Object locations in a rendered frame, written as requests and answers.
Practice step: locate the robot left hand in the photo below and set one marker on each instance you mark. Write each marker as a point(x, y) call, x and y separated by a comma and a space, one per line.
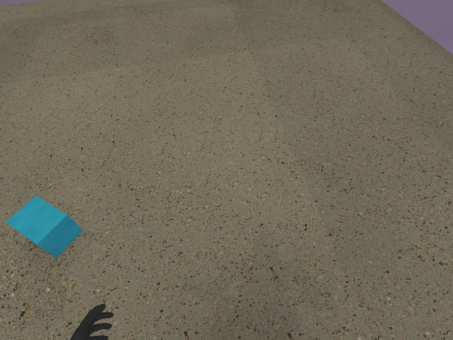
point(87, 326)

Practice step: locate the carton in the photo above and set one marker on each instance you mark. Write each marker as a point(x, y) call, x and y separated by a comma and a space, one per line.
point(45, 225)

